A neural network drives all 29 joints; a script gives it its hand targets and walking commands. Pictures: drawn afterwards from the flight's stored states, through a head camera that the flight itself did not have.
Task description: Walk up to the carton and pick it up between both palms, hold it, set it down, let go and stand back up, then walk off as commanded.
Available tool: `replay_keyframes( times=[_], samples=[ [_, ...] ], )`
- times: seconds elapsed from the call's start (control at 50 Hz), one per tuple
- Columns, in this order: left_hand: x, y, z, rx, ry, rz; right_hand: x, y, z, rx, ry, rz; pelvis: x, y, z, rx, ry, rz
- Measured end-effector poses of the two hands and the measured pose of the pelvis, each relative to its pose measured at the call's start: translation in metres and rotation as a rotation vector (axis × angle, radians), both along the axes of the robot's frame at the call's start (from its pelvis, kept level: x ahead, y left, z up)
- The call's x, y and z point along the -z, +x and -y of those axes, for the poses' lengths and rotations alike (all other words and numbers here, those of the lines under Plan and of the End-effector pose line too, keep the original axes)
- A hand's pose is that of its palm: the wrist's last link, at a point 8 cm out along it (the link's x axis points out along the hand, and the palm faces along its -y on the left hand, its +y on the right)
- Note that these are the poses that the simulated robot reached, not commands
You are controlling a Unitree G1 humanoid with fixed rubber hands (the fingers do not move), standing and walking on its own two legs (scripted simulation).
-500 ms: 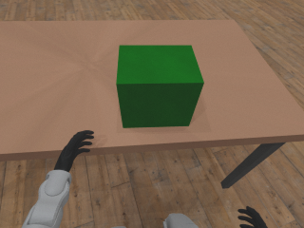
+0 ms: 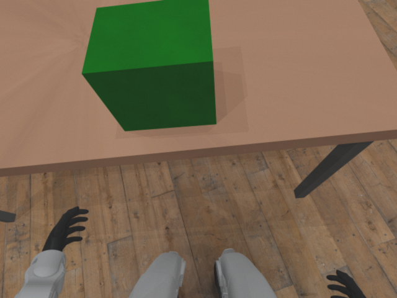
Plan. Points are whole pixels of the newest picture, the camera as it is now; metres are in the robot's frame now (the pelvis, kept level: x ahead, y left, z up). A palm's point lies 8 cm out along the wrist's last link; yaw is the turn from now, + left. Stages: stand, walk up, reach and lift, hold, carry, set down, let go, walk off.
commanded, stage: walk off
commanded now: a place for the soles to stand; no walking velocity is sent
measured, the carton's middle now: (161, 71) +0.54 +0.08 +0.06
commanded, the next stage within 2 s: none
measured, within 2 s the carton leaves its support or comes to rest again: neither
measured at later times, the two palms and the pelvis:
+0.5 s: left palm out of the picture +0.09 +0.27 -0.08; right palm out of the picture +0.09 -0.33 -0.13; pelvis -0.06 -0.04 -0.02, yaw +2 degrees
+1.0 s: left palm out of the picture -0.02 +0.36 -0.13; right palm out of the picture +0.01 -0.24 -0.07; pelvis -0.14 +0.06 -0.01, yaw +5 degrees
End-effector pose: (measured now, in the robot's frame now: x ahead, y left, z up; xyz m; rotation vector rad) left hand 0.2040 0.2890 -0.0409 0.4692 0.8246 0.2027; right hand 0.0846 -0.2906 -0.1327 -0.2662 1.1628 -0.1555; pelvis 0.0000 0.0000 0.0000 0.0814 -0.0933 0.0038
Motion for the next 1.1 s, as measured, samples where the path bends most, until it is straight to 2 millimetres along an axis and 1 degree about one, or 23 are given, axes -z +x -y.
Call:
replay_keyframes(
  times=[0.06, 0.1, 0.14, 0.18, 0.22, 0.28, 0.36, 0.44, 0.54, 0.62, 0.72, 0.8, 0.86, 0.92, 1.0, 1.04, 1.1],
  samples=[
    [0.011, -0.020, -0.004, -0.038, -0.024, -0.035, -0.005, -0.009, 0.005, -0.017, -0.027, -0.042, -0.002, -0.007, 0.002, -0.026, -0.024, -0.007],
    [0.020, -0.030, -0.004, -0.050, -0.049, -0.049, -0.012, -0.015, 0.009, -0.025, -0.055, -0.055, -0.002, -0.013, 0.003, -0.038, -0.038, -0.010],
    [0.033, -0.035, -0.003, -0.055, -0.075, -0.045, -0.016, -0.022, 0.014, -0.027, -0.090, -0.053, 0.004, -0.019, 0.002, -0.042, -0.054, -0.017],
    [0.047, -0.042, 0.002, -0.052, -0.096, -0.047, -0.018, -0.027, 0.022, -0.022, -0.119, -0.038, 0.012, -0.025, 0.005, -0.040, -0.037, 0.017],
    [0.056, -0.052, 0.007, -0.062, -0.112, -0.065, -0.022, -0.028, 0.029, -0.016, -0.136, -0.011, 0.015, -0.029, 0.009, -0.038, -0.029, 0.033],
    [0.061, -0.065, 0.015, -0.067, -0.112, -0.087, -0.024, -0.015, 0.038, -0.013, -0.138, 0.043, 0.017, -0.033, 0.018, -0.028, -0.029, -0.005],
    [0.064, -0.084, 0.026, -0.070, -0.089, -0.100, -0.012, 0.001, 0.047, -0.027, -0.105, 0.103, 0.023, -0.043, 0.034, -0.026, -0.036, -0.041],
    [0.052, -0.107, 0.025, -0.083, -0.056, -0.126, -0.009, 0.003, 0.045, -0.034, -0.068, 0.128, 0.018, -0.052, 0.038, -0.027, -0.040, -0.028],
    [0.038, -0.121, 0.015, -0.097, -0.025, -0.099, -0.002, 0.000, 0.033, -0.047, -0.036, 0.150, 0.018, -0.061, 0.034, -0.041, -0.051, -0.017],
    [0.038, -0.138, 0.000, -0.117, -0.021, -0.087, 0.000, -0.004, 0.018, -0.069, -0.029, 0.157, 0.020, -0.072, 0.023, -0.061, -0.064, -0.004],
    [0.049, -0.162, -0.027, -0.139, -0.044, -0.081, -0.001, -0.014, -0.009, -0.096, -0.044, 0.160, 0.025, -0.089, -0.002, -0.083, -0.095, 0.014],
    [0.069, -0.182, -0.055, -0.159, -0.087, -0.074, -0.006, -0.025, -0.036, -0.125, -0.074, 0.167, 0.034, -0.104, -0.029, -0.103, -0.135, 0.020],
    [0.084, -0.196, -0.065, -0.157, -0.128, -0.109, -0.020, -0.044, -0.046, -0.118, -0.105, 0.169, 0.032, -0.117, -0.046, -0.070, -0.126, 0.046],
    [0.088, -0.208, -0.069, -0.154, -0.167, -0.124, -0.041, -0.059, -0.048, -0.115, -0.148, 0.162, 0.023, -0.128, -0.054, -0.069, -0.135, 0.042],
    [0.091, -0.225, -0.069, -0.150, -0.200, -0.139, -0.064, -0.075, -0.049, -0.115, -0.191, 0.168, 0.014, -0.145, -0.059, -0.069, -0.136, 0.032],
    [0.092, -0.234, -0.068, -0.149, -0.210, -0.142, -0.069, -0.084, -0.048, -0.114, -0.202, 0.174, 0.012, -0.154, -0.060, -0.068, -0.136, 0.034],
    [0.092, -0.248, -0.067, -0.149, -0.214, -0.137, -0.073, -0.098, -0.046, -0.113, -0.208, 0.185, 0.011, -0.167, -0.058, -0.068, -0.134, 0.046]
  ],
)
